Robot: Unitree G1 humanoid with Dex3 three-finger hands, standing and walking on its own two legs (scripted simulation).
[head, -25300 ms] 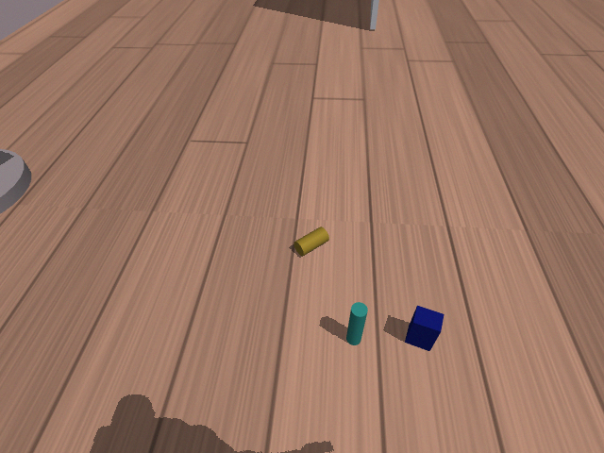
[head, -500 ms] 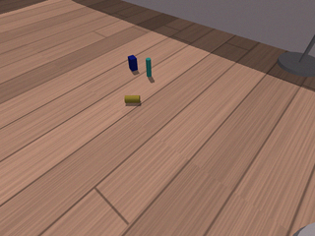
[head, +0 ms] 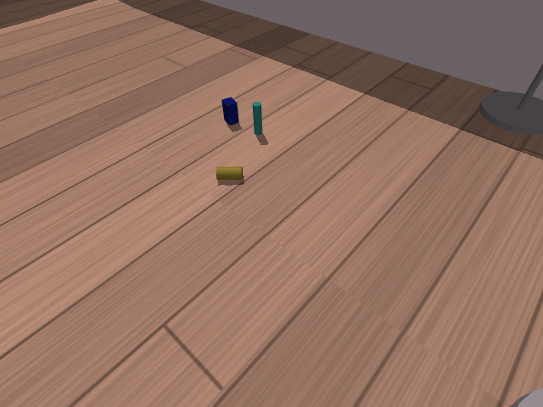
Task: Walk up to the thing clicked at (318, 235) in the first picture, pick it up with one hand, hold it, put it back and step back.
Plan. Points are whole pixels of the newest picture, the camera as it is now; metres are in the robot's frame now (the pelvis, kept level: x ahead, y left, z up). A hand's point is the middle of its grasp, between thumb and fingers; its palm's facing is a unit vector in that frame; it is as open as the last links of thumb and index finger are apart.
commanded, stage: stand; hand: left
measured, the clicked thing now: (229, 173) +1.44 +0.24 -0.75
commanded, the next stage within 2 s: walk up in 0.12 s
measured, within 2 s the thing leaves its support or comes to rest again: neither
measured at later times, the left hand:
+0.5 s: hand out of the picture +0.13 +0.24 -0.13, palm faces -0.01 -0.89 -0.45, open 7.4 cm
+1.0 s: hand (156, 312) +0.36 +0.25 -0.17, palm faces -0.04 -0.94 -0.35, open 7.4 cm
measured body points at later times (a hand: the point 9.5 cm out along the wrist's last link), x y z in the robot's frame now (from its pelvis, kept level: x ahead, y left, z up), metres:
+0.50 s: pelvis +0.07 -0.06 -0.02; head +0.06 -0.09 +0.43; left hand +0.13 +0.28 -0.10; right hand +0.11 -0.40 -0.15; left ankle +0.04 +0.09 -0.69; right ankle +0.10 -0.17 -0.75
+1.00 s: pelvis +0.30 -0.02 -0.02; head +0.32 -0.01 +0.43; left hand +0.36 +0.30 -0.14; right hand +0.39 -0.34 -0.11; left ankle +0.35 +0.10 -0.75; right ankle +0.24 -0.16 -0.67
